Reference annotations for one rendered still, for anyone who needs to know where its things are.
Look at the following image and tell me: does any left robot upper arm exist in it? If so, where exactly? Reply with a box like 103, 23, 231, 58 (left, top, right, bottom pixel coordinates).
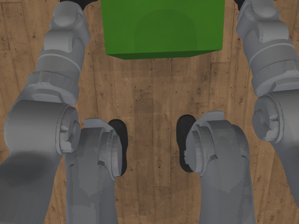
0, 100, 81, 224

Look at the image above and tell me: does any robot right forearm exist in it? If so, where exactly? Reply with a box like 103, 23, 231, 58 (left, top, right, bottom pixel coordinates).
236, 0, 299, 97

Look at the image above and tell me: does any robot left hand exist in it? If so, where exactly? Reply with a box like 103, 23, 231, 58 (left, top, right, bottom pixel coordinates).
60, 0, 98, 10

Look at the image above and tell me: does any robot right shin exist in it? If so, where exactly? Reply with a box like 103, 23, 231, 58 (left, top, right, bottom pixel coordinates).
184, 111, 250, 170

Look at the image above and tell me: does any robot right hand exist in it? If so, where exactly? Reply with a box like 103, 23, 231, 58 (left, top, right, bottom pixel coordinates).
234, 0, 245, 11

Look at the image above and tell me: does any robot left foot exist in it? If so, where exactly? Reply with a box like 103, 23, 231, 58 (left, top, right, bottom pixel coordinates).
108, 119, 128, 176

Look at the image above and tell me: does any robot left forearm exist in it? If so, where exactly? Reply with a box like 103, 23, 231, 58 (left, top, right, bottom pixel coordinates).
4, 1, 91, 146

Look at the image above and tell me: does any carton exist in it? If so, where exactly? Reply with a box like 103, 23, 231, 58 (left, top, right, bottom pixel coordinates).
100, 0, 225, 60

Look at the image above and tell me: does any right robot upper arm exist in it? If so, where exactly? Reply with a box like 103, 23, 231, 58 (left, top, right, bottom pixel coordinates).
252, 89, 299, 208

